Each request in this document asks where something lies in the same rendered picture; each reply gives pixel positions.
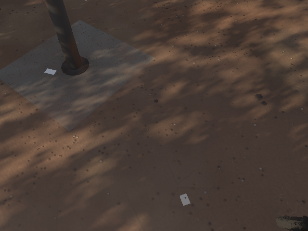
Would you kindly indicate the right robot hand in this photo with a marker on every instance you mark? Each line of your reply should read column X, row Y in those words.
column 293, row 223

